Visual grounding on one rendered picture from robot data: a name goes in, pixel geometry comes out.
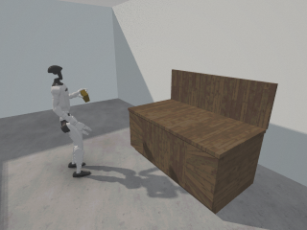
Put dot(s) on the robot left foot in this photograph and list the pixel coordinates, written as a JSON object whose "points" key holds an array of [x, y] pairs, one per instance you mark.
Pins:
{"points": [[70, 165]]}

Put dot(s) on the left robot hand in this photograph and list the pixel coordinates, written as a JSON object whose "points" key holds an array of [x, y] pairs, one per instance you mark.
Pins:
{"points": [[79, 92]]}

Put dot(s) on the robot left forearm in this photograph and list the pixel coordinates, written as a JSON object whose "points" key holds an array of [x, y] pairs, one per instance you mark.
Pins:
{"points": [[73, 95]]}

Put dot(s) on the robot right shin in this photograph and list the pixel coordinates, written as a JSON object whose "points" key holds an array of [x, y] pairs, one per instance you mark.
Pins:
{"points": [[79, 159]]}

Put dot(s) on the robot right upper arm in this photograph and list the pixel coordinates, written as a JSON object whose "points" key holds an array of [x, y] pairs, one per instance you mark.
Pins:
{"points": [[56, 91]]}

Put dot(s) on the table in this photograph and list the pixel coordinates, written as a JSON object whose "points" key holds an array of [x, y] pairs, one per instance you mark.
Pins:
{"points": [[208, 136]]}

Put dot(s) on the right robot hand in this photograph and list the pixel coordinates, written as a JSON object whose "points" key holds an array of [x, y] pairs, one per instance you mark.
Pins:
{"points": [[80, 127]]}

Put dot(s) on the sponge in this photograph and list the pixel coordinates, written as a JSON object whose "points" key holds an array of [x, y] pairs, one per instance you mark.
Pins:
{"points": [[85, 96]]}

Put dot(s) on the robot right forearm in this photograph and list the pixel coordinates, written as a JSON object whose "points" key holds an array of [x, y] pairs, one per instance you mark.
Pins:
{"points": [[65, 116]]}

